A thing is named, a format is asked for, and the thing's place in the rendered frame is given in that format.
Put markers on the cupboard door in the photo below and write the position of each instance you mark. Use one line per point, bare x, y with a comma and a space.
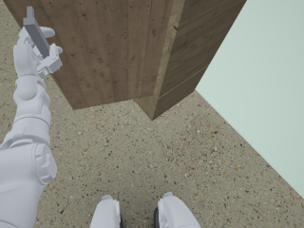
112, 49

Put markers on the left robot upper arm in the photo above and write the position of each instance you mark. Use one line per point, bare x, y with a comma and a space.
24, 173

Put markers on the handle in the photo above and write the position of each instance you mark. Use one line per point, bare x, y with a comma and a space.
36, 34

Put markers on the right robot shin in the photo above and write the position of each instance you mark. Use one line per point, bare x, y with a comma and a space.
168, 194

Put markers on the robot left forearm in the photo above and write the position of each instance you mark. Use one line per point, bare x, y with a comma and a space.
33, 118

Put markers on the right robot thigh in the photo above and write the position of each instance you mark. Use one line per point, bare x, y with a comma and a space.
177, 215

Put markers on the robot left hand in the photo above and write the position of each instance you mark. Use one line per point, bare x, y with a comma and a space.
29, 61

